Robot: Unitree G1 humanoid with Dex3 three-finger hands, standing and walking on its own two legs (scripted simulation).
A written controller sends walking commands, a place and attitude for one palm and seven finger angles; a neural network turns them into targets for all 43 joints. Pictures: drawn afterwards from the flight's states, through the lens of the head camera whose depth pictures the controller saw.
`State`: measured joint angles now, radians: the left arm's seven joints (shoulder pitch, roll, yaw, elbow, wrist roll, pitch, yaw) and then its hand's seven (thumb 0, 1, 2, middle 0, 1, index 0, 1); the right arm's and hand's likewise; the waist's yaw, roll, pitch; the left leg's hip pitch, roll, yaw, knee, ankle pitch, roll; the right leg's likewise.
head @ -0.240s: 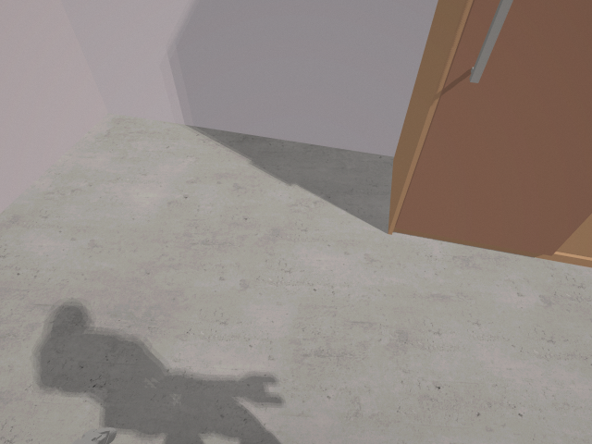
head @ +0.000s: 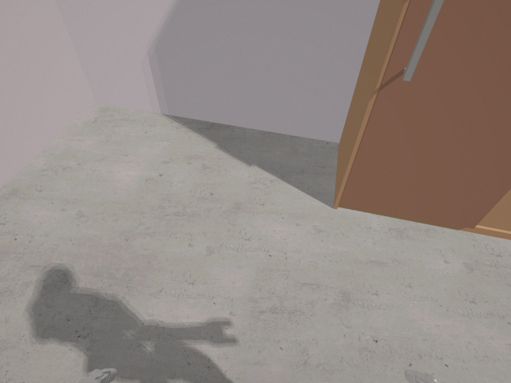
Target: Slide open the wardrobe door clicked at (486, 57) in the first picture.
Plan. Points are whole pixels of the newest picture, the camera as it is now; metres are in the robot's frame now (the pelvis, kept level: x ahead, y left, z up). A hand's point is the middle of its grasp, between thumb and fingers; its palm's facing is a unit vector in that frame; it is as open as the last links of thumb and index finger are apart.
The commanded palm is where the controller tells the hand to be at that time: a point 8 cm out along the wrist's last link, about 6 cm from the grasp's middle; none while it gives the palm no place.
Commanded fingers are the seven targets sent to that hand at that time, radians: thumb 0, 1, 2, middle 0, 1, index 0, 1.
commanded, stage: stand and wait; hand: left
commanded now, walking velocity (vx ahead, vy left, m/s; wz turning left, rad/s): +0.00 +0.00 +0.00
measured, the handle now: (426, 24) +1.07 -0.44 +0.16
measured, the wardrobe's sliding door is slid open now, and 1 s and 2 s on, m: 0.00 0.00 0.00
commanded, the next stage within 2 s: look at it before walking up in 0.58 s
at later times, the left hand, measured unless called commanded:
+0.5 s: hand out of the picture +0.06 +0.24 -0.15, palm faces -0.03 -0.94 -0.35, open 7.4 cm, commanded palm none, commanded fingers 0.00 0.90 0.90 -0.20 -0.30 -0.20 -0.30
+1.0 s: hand out of the picture +0.06 +0.23 -0.15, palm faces -0.03 -0.94 -0.33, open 7.3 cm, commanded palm none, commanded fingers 0.00 0.90 0.90 -0.20 -0.30 -0.20 -0.30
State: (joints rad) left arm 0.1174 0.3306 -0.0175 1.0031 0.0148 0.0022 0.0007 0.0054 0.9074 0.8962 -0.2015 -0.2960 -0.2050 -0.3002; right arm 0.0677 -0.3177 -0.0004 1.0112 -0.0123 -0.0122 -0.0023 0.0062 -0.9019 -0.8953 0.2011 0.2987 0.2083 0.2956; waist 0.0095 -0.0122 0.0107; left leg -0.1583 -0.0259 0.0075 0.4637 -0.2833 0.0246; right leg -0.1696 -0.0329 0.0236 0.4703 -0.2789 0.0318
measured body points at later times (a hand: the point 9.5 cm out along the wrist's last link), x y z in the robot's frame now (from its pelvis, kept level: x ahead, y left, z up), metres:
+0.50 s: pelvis -0.01 -0.01 +0.00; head -0.01 -0.01 +0.45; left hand +0.06 +0.29 -0.13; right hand +0.06 -0.31 -0.13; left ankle -0.02 +0.10 -0.74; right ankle -0.02 -0.14 -0.74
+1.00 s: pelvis -0.02 -0.02 +0.01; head -0.01 -0.02 +0.46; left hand +0.06 +0.28 -0.12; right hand +0.07 -0.31 -0.13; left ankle -0.02 +0.10 -0.74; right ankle -0.02 -0.14 -0.74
